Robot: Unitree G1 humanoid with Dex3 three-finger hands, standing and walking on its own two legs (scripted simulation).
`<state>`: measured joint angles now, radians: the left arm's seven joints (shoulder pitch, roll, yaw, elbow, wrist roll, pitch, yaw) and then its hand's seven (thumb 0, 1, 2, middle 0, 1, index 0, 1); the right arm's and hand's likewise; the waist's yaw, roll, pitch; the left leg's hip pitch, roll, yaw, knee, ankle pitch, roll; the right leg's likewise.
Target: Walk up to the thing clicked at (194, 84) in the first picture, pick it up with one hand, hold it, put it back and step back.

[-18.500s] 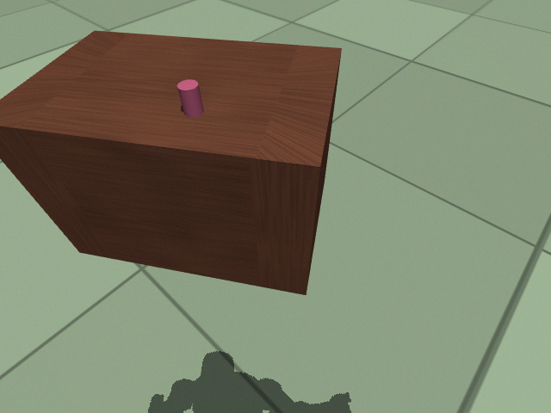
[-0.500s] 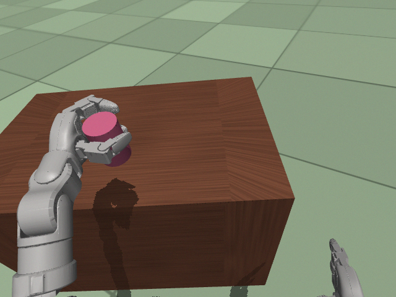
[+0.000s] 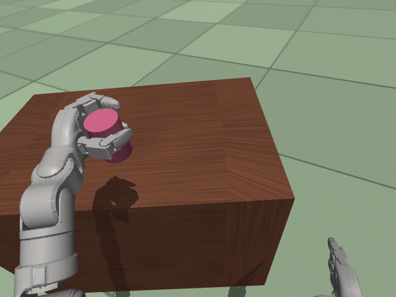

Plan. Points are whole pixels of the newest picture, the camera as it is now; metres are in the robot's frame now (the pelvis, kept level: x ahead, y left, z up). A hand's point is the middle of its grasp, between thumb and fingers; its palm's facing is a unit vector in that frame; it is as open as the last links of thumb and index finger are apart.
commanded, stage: hold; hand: left
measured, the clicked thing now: (110, 136) +0.34 +0.17 +0.20
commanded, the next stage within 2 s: crouch in 0.08 s
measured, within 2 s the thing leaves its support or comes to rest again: neither
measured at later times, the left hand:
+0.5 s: hand (117, 134) +0.37 +0.17 +0.19, palm faces +0.09 -1.00 -0.01, open 8.4 cm
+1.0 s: hand (134, 134) +0.45 +0.17 +0.12, palm faces +0.10 -0.99 +0.00, open 8.3 cm
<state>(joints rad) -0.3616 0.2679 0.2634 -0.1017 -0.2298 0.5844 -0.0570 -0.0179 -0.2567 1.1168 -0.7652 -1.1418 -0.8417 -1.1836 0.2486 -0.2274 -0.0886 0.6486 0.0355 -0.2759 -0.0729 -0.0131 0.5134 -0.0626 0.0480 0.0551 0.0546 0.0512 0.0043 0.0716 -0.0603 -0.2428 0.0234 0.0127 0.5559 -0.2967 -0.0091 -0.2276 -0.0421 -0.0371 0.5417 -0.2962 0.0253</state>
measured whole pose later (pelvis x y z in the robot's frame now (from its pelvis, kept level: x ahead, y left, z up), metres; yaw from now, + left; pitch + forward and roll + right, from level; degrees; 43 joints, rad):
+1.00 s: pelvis -0.01 +0.00 -0.01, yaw -2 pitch +6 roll -1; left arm -0.68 0.34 0.27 0.79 -0.15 -0.02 -0.04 -0.02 -0.25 1.12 -0.76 -1.14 -0.84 -1.18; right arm 0.23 -0.23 -0.06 0.58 0.01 -0.24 -0.06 -0.01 0.55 -0.05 0.05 0.05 0.06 0.05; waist -0.09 0.02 -0.05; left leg -0.44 0.04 0.03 0.64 -0.31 -0.01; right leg -0.43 -0.02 -0.01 0.61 -0.29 0.02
